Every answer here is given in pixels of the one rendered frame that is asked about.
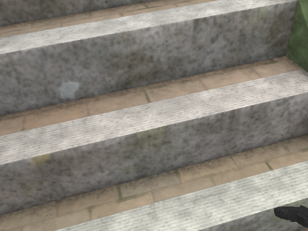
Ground robot right hand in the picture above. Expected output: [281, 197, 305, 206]
[273, 205, 308, 228]

